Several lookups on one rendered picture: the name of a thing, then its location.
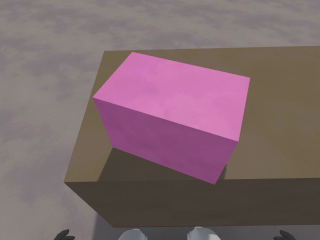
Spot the right robot thigh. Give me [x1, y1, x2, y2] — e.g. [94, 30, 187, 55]
[187, 227, 221, 240]

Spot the pedestal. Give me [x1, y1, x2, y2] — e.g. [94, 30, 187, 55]
[63, 45, 320, 228]

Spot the robot thigh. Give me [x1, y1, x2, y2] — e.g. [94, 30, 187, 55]
[118, 229, 148, 240]
[187, 227, 221, 240]

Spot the robot right hand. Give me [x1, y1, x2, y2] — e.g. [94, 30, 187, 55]
[273, 230, 296, 240]

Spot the robot left hand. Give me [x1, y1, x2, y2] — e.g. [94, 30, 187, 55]
[54, 229, 75, 240]

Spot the carton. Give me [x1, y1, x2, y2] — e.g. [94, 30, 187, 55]
[92, 52, 250, 185]

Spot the left robot thigh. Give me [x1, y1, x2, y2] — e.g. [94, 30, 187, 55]
[118, 229, 148, 240]

